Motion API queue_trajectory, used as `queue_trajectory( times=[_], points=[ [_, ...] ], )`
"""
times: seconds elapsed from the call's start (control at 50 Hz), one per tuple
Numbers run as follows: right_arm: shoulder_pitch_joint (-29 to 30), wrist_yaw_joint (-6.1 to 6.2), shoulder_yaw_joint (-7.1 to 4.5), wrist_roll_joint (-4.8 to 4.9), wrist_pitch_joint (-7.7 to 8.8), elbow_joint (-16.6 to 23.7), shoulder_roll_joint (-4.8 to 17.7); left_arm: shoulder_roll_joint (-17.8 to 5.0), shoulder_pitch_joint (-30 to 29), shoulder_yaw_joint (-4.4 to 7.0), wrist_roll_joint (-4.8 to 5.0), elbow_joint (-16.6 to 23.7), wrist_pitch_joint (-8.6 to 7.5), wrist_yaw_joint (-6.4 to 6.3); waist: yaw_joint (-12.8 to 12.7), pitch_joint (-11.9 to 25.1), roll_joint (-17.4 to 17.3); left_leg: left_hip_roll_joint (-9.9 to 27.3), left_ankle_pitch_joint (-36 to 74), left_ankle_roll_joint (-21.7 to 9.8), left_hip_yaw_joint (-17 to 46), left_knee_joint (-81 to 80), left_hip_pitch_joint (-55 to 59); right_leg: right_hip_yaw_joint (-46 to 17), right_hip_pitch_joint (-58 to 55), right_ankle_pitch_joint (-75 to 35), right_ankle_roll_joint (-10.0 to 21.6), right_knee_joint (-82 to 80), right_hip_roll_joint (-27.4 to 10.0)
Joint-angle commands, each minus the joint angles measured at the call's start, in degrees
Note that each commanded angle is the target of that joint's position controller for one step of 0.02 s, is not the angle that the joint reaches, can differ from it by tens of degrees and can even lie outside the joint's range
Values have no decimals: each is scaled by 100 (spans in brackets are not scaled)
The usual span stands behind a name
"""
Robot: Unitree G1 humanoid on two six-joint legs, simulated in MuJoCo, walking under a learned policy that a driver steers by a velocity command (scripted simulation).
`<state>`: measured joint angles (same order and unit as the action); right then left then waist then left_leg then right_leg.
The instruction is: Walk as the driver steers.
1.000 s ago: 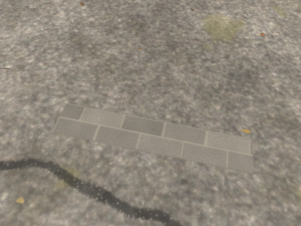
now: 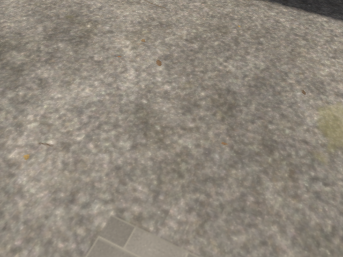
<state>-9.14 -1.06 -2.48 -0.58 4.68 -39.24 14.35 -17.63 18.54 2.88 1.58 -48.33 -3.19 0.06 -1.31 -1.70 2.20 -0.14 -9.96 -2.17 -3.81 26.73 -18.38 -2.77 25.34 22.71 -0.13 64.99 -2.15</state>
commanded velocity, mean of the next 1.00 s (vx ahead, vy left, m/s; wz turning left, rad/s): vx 0.09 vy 0.00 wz -0.53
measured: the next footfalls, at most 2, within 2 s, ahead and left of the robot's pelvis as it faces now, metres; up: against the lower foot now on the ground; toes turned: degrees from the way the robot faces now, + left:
right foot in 0.32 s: +0.24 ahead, -0.14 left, +0.00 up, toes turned -13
left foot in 0.76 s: +0.29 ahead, +0.09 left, +0.00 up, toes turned -31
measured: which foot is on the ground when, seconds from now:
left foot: down 0.00-0.32, up 0.34-0.74, down 0.76-1.00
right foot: up 0.00-0.30, down 0.32-0.76, up 0.78-1.00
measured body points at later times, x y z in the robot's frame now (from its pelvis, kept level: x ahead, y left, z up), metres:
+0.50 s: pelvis +0.14 -0.03 +0.00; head +0.19 -0.06 +0.44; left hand +0.37 +0.20 -0.09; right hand +0.23 -0.34 -0.12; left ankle +0.16 +0.13 -0.66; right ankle +0.20 -0.13 -0.74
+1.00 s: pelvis +0.18 +0.01 +0.00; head +0.22 +0.01 +0.45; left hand +0.47 +0.17 -0.10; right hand +0.14 -0.29 -0.09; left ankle +0.25 +0.11 -0.74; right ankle +0.10 -0.10 -0.66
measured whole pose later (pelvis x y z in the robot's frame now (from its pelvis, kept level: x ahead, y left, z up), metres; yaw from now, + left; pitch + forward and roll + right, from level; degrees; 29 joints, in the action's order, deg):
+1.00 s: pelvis +0.18 +0.01 +0.00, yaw -35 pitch +2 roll -1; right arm -9.5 2.5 -3.4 -1.0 -0.7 -41.2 14.4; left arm -19.5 11.8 6.1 1.3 -35.5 4.3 -1.1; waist 0.8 -2.0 2.4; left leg 2.6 -13.1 -0.5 -3.1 25.7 -14.3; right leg -3.7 30.7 21.7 -5.6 61.6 1.4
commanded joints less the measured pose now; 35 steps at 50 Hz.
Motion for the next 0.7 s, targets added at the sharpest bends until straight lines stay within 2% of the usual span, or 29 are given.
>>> queue_trajectory(
  times=[0.02, 0.08, 0.12, 0.16, 0.22, 0.28, 0.3, 0.32, 0.34, 0.36, 0.38, 0.4, 0.42, 0.44, 0.48, 0.5, 0.58, 0.64, 0.7],
  points=[
    [19, 5, -186, -59, 145, 137, 570, -323, 247, 154, -35, 351, 124, -64, -52, 351, -875, 1503, 3003, -948, 930, -1289, 816, -159, 747, -422, -190, 135, -346],
    [169, 119, -256, -67, 144, 10, 758, -174, -18, 141, -87, 595, 236, -70, -128, 246, -779, 1474, 3513, -967, 242, -1406, 648, -70, 842, -1138, -310, -608, -335],
    [177, 213, -273, -44, 63, -54, 829, -84, -296, 106, -111, 733, 230, 10, -32, 291, -730, 1331, 3332, -891, -179, -1380, 683, 98, 612, -1830, -271, -1413, -318],
    [62, 280, -300, -8, -22, -140, 940, -53, -654, 90, -122, 913, 221, 114, 126, 341, -666, 1380, 3268, -872, -331, -1313, 889, 216, 462, -2255, -205, -2036, -270],
    [-33, 300, -359, 96, -151, -247, 1095, -203, -940, 155, -132, 1175, 261, 241, 204, 365, -630, 1595, 3129, -819, -342, -986, 1354, 285, 470, -2007, -46, -2532, -230],
    [39, 321, -417, 230, -279, -269, 1198, -369, -911, 253, -145, 1361, 310, 307, 106, 374, -690, 1706, 3362, -650, -336, -231, 1587, 498, 289, -1289, 219, -2899, -46],
    [93, 339, -419, 270, -314, -264, 1174, -435, -632, 308, -145, 1329, 300, 297, -62, 492, -624, 1553, 3588, -496, -476, 353, 1532, 646, -166, -1480, 361, -3330, 150],
    [-132, 334, -389, 238, -326, -318, 1048, -703, -145, 433, -170, 1221, 275, 225, -238, 785, -276, 1165, 3340, -213, -653, 1332, 1293, 592, -1023, -2450, 575, -3843, 347],
    [-277, 304, -299, -3, -293, -185, 840, -1377, 219, 608, -194, 1284, 284, 65, -284, 1203, 890, 642, 1111, 261, -800, 3061, -1, -1002, -2324, -5436, 1085, -3831, -771],
    [-680, 229, -162, -161, -269, -23, 546, -1690, -11, 591, -303, 1482, 264, 44, 134, 1961, 1575, -386, -3174, 598, -37, 4726, -1654, -3221, -3523, -6116, 2460, -3893, -2043],
    [-336, 163, -245, -12, -287, -149, 916, -1197, -91, 484, -240, 1581, 262, 91, -257, 2279, 590, -134, -2901, 519, 908, 5068, -1787, -2944, -3305, -4971, 2346, -4179, -1833],
    [-31, 158, -263, 131, -325, -49, 961, -1001, -434, 416, -189, 1615, 239, 97, -137, 1668, 354, 24, -2430, 423, 885, 4937, -2002, -2351, -2751, -4161, 2021, -4283, -1581],
    [47, 225, -263, 81, -370, -103, 880, -836, -681, 384, -90, 1611, 270, 67, 0, 1231, -83, 191, -2029, 426, 857, 4519, -2034, -2001, -2218, -3271, 1666, -4415, -1265],
    [129, 295, -291, 10, -427, -88, 934, -744, -904, 347, -50, 1652, 323, 20, 100, 944, -15, 263, -1716, 459, 852, 4094, -1873, -1794, -1674, -2732, 1488, -4551, -1062],
    [-22, 311, -285, 5, -489, -111, 830, -776, -1090, 353, -180, 1746, 377, -45, 280, 874, 356, 114, -1341, 532, 748, 3680, -1319, -1584, -1021, -2554, 1402, -4690, -754],
    [-82, 321, -265, 18, -487, -139, 757, -796, -1076, 368, -203, 1759, 386, -78, 285, 919, 417, 59, -1291, 580, 739, 3397, -1222, -1541, -981, -2605, 1409, -4686, -704],
    [92, 333, -203, 29, -471, -122, 636, -901, -977, 429, -150, 1764, 433, -199, 148, 1050, 485, -24, -984, 691, 860, 2409, -972, -1739, -973, -1829, 1341, -4620, -617],
    [188, 284, -222, 65, -438, -82, 692, -901, -1004, 438, -163, 1804, 493, -200, 66, 964, 662, -106, -932, 656, 896, 1846, -707, -2078, -859, -1120, 1262, -4642, -570],
    [111, 207, -257, 96, -351, -67, 745, -878, -1004, 435, -130, 1832, 545, -175, 57, 909, 786, -181, -968, 518, 884, 1096, -418, -2463, -1002, -1149, 1175, -4496, -557]
  ],
)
